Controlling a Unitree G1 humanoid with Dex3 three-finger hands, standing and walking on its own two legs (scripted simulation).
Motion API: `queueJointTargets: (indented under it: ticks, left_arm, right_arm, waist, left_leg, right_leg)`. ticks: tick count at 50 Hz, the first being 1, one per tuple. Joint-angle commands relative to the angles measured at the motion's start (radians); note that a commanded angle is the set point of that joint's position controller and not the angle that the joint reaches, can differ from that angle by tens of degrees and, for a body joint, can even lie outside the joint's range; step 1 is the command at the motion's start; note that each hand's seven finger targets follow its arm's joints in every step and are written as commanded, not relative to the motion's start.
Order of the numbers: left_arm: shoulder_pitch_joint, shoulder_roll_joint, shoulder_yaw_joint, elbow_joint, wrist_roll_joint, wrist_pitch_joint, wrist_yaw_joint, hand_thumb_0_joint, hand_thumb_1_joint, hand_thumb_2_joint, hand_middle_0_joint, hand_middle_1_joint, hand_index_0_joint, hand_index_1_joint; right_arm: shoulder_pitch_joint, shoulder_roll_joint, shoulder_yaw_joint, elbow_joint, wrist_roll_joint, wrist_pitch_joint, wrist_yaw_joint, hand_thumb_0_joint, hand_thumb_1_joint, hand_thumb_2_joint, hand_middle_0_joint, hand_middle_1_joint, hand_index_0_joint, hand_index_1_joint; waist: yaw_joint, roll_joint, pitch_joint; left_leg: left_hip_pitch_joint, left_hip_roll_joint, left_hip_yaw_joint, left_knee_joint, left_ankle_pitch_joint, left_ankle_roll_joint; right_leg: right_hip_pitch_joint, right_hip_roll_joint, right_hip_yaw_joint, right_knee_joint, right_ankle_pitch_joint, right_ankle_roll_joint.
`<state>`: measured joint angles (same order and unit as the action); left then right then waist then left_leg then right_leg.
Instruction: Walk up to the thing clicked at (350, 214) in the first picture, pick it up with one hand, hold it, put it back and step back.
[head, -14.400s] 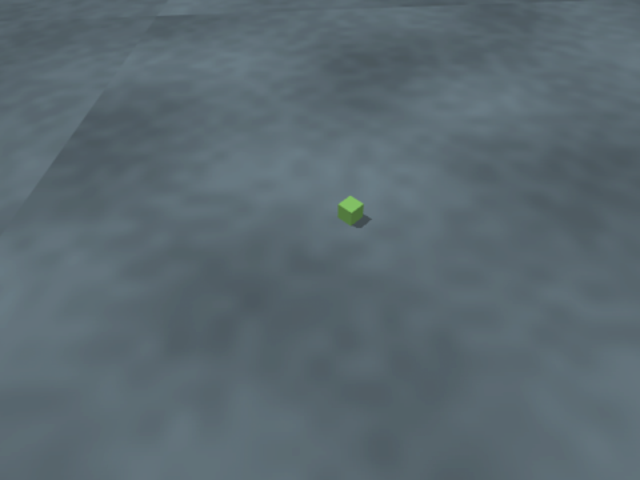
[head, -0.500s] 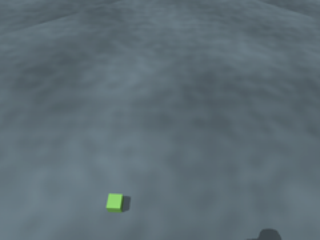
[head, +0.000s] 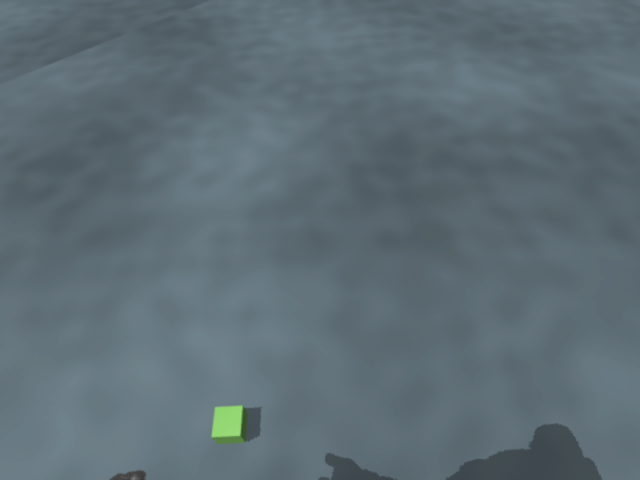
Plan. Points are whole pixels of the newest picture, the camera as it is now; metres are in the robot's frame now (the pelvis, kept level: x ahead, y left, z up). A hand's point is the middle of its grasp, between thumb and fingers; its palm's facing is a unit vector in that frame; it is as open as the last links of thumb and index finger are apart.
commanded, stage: walk up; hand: left
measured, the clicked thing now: (230, 424) +0.39 +0.30 -0.73
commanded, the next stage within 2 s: none
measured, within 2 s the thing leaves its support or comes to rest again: neither
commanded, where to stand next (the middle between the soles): +0.03 -0.03 m, yaw +1 degrees
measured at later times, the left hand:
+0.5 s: hand out of the picture +0.08 +0.23 -0.15, palm faces -0.02 -0.95 -0.32, open 7.4 cm
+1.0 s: hand out of the picture +0.07 +0.23 -0.15, palm faces -0.02 -0.95 -0.31, open 7.4 cm
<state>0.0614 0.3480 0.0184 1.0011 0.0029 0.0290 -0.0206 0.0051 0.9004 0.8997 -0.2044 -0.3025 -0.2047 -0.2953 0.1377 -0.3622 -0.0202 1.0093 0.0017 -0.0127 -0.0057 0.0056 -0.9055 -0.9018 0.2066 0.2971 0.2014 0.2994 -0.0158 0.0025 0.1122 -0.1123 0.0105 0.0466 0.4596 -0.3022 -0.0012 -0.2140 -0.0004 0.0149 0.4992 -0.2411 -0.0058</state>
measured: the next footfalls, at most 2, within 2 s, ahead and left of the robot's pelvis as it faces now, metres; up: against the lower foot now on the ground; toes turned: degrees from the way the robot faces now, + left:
right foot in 1.28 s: -0.01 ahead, -0.21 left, +0.00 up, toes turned +0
left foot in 1.74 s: +0.04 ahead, +0.16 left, +0.00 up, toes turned +0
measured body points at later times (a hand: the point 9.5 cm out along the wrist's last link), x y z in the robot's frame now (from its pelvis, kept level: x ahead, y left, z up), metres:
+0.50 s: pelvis +0.00 -0.01 +0.01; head +0.01 -0.02 +0.46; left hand +0.08 +0.28 -0.12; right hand +0.07 -0.32 -0.12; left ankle -0.03 +0.12 -0.74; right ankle +0.02 -0.12 -0.74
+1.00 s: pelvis -0.01 -0.01 +0.01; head +0.01 -0.01 +0.46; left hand +0.08 +0.28 -0.13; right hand +0.06 -0.32 -0.12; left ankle -0.03 +0.12 -0.74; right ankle +0.02 -0.12 -0.74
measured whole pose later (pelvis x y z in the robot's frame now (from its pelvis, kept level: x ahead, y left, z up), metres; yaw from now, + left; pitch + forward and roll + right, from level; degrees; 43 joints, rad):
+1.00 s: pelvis -0.01 -0.01 +0.01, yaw -1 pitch -2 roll +0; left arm 0.10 0.34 0.04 1.10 0.01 0.02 -0.03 0.01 0.90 0.90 -0.20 -0.30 -0.20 -0.30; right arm 0.12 -0.36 -0.01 1.10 -0.01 -0.02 0.00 0.01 -0.91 -0.90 0.21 0.30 0.20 0.30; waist 0.00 -0.01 0.06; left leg -0.07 0.04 0.06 0.32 -0.21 -0.02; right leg -0.17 0.03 0.02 0.34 -0.14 -0.02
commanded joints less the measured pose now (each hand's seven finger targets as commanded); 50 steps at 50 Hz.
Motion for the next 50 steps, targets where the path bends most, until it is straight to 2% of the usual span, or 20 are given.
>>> queueJointTargets:
  ticks: [1,3,6,10,12,14,17,21,30,41,43,48,49,50]
  left_arm:
    - [-0.025,0.216,0.048,-0.038,0.000,-0.033,0.015,0.000,0.900,0.900,-0.200,-0.300,-0.200,-0.300]
    - [-0.046,0.215,0.046,-0.034,0.001,-0.033,0.015,0.000,0.900,0.900,-0.200,-0.300,-0.200,-0.300]
    - [-0.052,0.207,0.041,-0.016,-0.002,-0.032,0.015,0.000,0.900,0.900,-0.200,-0.300,-0.200,-0.300]
    - [-0.059,0.213,0.043,0.004,0.002,-0.031,0.013,0.000,0.900,0.900,-0.200,-0.300,-0.200,-0.300]
    - [-0.055,0.213,0.045,0.015,0.002,-0.031,0.012,0.000,0.900,0.900,-0.200,-0.300,-0.200,-0.300]
    - [-0.053,0.212,0.046,0.022,0.004,-0.034,0.011,0.000,0.900,0.900,-0.200,-0.300,-0.200,-0.300]
    - [-0.051,0.213,0.048,0.031,0.006,-0.040,0.011,0.000,0.900,0.900,-0.200,-0.300,-0.200,-0.300]
    - [-0.043,0.207,0.049,0.037,0.006,-0.042,0.012,0.000,0.900,0.900,-0.200,-0.300,-0.200,-0.300]
    - [-0.021,0.210,0.054,0.050,0.010,-0.045,0.011,0.000,0.900,0.900,-0.200,-0.300,-0.200,-0.300]
    - [-0.003,0.209,0.054,0.051,0.009,-0.041,0.012,0.000,0.900,0.900,-0.200,-0.300,-0.200,-0.300]
    - [0.001,0.206,0.051,0.048,0.010,-0.041,0.011,0.000,0.900,0.900,-0.200,-0.300,-0.200,-0.300]
    - [0.011,0.201,0.051,0.052,0.005,-0.040,0.011,0.000,0.900,0.900,-0.200,-0.300,-0.200,-0.300]
    - [-0.013,0.283,0.101,-0.007,0.032,-0.006,-0.002,0.000,0.900,0.900,-0.200,-0.300,-0.200,-0.300]
    - [0.006,0.268,0.104,-0.022,0.024,0.010,-0.004,0.000,0.900,0.900,-0.200,-0.300,-0.200,-0.300]
  right_arm:
    - [-0.016,-0.211,-0.042,-0.041,-0.003,-0.032,-0.015,0.000,-0.900,-0.900,0.200,0.300,0.200,0.300]
    - [-0.015,-0.220,-0.042,-0.030,-0.005,-0.033,-0.015,0.000,-0.900,-0.900,0.200,0.300,0.200,0.300]
    - [-0.045,-0.215,-0.036,-0.021,-0.009,-0.032,-0.013,0.000,-0.900,-0.900,0.200,0.300,0.200,0.300]
    - [-0.052,-0.215,-0.036,-0.007,-0.012,-0.030,-0.013,0.000,-0.900,-0.900,0.200,0.300,0.200,0.300]
    - [-0.059,-0.216,-0.037,-0.001,-0.013,-0.029,-0.012,0.000,-0.900,-0.900,0.200,0.300,0.200,0.300]
    - [-0.063,-0.215,-0.037,0.001,-0.014,-0.029,-0.010,0.000,-0.900,-0.900,0.200,0.300,0.200,0.300]
    - [-0.063,-0.211,-0.034,0.005,-0.014,-0.030,-0.008,0.000,-0.900,-0.900,0.200,0.300,0.200,0.300]
    - [-0.062,-0.212,-0.035,0.013,-0.013,-0.028,-0.008,0.000,-0.900,-0.900,0.200,0.300,0.200,0.300]
    - [-0.048,-0.216,-0.036,0.023,-0.009,-0.028,-0.009,0.000,-0.900,-0.900,0.200,0.300,0.200,0.300]
    - [-0.052,-0.208,-0.035,0.031,-0.010,-0.025,-0.008,0.000,-0.900,-0.900,0.200,0.300,0.200,0.300]
    - [-0.051,-0.210,-0.033,0.032,-0.012,-0.029,-0.007,0.000,-0.900,-0.900,0.200,0.300,0.200,0.300]
    - [-0.055,-0.209,-0.033,0.031,-0.011,-0.033,-0.009,0.000,-0.900,-0.900,0.200,0.300,0.200,0.300]
    - [-0.010,-0.280,-0.062,0.027,-0.006,-0.019,-0.041,0.000,-0.900,-0.900,0.200,0.300,0.200,0.300]
    - [-0.001,-0.280,-0.064,0.015,0.003,-0.015,-0.052,0.000,-0.900,-0.900,0.200,0.300,0.200,0.300]
  waist:
    - [0.021,-0.038,-0.197]
    - [0.013,-0.009,-0.192]
    - [0.021,0.014,-0.180]
    - [0.018,0.011,-0.152]
    - [0.019,0.015,-0.131]
    - [0.018,0.005,-0.128]
    - [0.017,-0.012,-0.144]
    - [0.012,-0.018,-0.138]
    - [0.010,-0.028,-0.158]
    - [0.015,-0.022,-0.105]
    - [0.017,-0.005,-0.117]
    - [0.023,0.002,-0.130]
    - [0.016,-0.081,-0.033]
    - [0.023,-0.048,-0.071]
  left_leg:
    - [0.038,0.118,-0.081,-0.090,0.374,0.032]
    - [0.028,0.122,-0.084,-0.113,0.388,0.028]
    - [0.034,0.126,-0.084,-0.143,0.357,0.027]
    - [0.021,0.128,-0.087,-0.177,0.266,0.028]
    - [0.009,0.127,-0.090,-0.196,0.188,0.029]
    - [0.015,0.125,-0.088,-0.199,0.170,0.030]
    - [0.042,0.124,-0.082,-0.191,0.179,0.029]
    - [0.054,0.124,-0.079,-0.191,0.156,0.030]
    - [0.059,0.131,-0.082,-0.185,0.177,0.033]
    - [0.032,0.125,-0.084,-0.197,0.118,0.032]
    - [0.030,0.133,-0.087,-0.211,0.116,0.031]
    - [0.031,0.135,-0.091,-0.213,0.172,0.029]
    - [-0.038,0.163,-0.104,-0.116,0.429,0.052]
    - [-0.012,0.175,-0.101,-0.069,0.513,0.064]
  right_leg:
    - [0.141,-0.128,0.119,-0.086,0.397,-0.064]
    - [0.157,-0.125,0.112,-0.087,0.419,-0.062]
    - [0.152,-0.118,0.109,-0.122,0.369,-0.051]
    - [0.147,-0.115,0.110,-0.155,0.300,-0.045]
    - [0.134,-0.112,0.111,-0.175,0.249,-0.042]
    - [0.126,-0.111,0.115,-0.190,0.238,-0.041]
    - [0.117,-0.117,0.123,-0.206,0.261,-0.039]
    - [0.089,-0.118,0.129,-0.226,0.214,-0.040]
    - [0.096,-0.116,0.127,-0.217,0.249,-0.037]
    - [0.051,-0.109,0.137,-0.238,0.150,-0.035]
    - [0.065,-0.110,0.136,-0.227,0.173,-0.037]
    - [0.086,-0.101,0.124,-0.208,0.224,-0.031]
    - [0.018,-0.084,0.088,-0.089,0.441,-0.038]
    - [0.006,-0.071,0.069,-0.043,0.443,-0.043]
